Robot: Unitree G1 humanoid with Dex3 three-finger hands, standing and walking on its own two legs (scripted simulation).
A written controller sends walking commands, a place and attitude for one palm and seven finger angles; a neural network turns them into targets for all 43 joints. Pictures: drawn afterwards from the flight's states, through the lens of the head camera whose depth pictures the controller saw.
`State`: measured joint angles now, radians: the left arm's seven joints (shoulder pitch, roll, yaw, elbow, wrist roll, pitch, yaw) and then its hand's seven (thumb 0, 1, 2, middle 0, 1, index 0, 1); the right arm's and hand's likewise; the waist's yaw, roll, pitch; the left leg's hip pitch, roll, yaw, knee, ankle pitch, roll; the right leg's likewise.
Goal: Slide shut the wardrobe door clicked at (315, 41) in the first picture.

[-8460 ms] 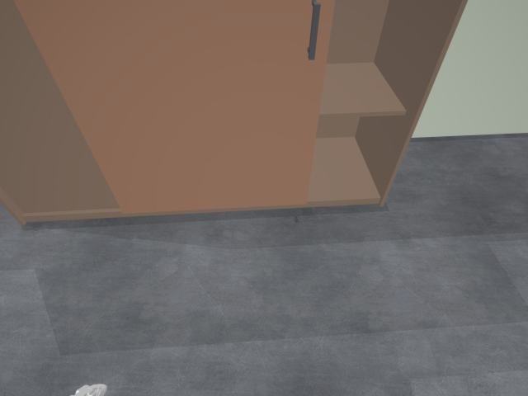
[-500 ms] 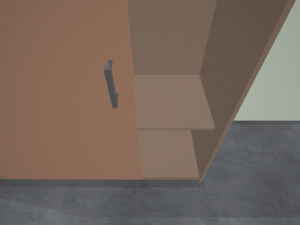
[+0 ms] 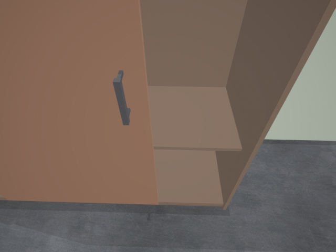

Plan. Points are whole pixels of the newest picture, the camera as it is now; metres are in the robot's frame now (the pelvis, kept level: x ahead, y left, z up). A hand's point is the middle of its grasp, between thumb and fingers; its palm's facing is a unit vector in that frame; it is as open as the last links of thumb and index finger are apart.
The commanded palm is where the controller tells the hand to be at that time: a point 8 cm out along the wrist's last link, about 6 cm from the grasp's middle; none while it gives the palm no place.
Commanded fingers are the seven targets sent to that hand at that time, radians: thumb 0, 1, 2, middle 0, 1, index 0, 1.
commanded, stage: look again from close up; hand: left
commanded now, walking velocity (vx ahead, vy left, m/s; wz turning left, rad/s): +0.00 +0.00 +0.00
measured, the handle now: (123, 99) +0.48 +0.16 +0.11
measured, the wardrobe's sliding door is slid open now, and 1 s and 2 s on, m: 0.38 0.38 0.38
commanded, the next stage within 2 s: none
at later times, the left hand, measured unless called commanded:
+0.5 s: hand out of the picture -0.01 +0.22 -0.18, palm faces -0.01 -0.98 -0.18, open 7.3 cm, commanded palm none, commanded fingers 0.00 0.90 0.90 -0.20 -0.30 -0.20 -0.30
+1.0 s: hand out of the picture -0.08 +0.23 -0.18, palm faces +0.00 -0.99 -0.13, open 7.3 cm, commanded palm none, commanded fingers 0.00 0.90 0.90 -0.20 -0.30 -0.20 -0.30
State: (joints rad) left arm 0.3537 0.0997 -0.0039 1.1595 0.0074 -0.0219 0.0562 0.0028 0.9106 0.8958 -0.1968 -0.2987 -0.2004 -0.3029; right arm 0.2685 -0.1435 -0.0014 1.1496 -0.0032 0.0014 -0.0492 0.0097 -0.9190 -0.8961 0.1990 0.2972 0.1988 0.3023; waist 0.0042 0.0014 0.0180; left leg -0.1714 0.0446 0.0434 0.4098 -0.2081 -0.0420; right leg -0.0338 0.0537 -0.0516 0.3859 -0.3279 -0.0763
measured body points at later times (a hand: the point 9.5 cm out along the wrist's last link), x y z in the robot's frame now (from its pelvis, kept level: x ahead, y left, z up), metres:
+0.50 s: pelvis -0.03 +0.05 -0.01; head -0.04 +0.07 +0.44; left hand -0.01 +0.28 -0.17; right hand -0.02 -0.18 -0.15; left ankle +0.00 +0.13 -0.74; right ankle -0.07 -0.06 -0.74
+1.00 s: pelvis -0.03 +0.08 +0.00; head -0.02 +0.11 +0.45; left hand -0.08 +0.29 -0.17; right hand -0.03 -0.15 -0.15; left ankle +0.00 +0.13 -0.74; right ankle -0.07 -0.06 -0.74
